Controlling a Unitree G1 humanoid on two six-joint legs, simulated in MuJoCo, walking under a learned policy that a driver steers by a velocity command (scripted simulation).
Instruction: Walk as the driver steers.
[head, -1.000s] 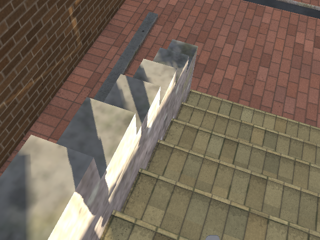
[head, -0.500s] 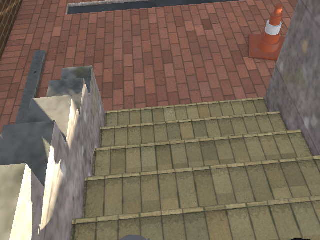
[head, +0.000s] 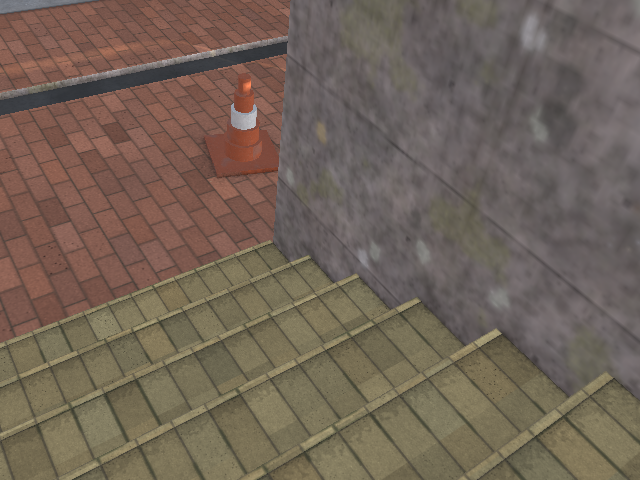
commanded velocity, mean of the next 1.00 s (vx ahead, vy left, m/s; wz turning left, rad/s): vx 0.03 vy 0.00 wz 0.67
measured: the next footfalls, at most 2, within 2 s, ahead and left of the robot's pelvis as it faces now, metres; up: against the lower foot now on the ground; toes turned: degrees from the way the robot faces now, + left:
right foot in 0.40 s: +0.05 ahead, -0.19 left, +0.17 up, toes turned +20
left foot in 0.92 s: +0.11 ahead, +0.07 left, +0.00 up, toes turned +46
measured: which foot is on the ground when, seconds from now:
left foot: down 0.00-0.40, up 0.42-0.90, down 0.92-1.00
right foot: down 0.00-0.02, up 0.04-0.38, down 0.40-0.92, up 0.94-1.00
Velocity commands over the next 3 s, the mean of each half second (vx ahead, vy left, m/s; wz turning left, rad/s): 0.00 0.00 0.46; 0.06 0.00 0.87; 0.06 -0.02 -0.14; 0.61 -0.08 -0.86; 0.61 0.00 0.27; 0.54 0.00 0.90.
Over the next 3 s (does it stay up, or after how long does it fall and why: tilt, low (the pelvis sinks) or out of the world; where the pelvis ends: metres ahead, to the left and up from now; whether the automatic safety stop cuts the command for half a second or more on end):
stays up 0.82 0.15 -0.37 its command is cut before an obstacle after 1.0 s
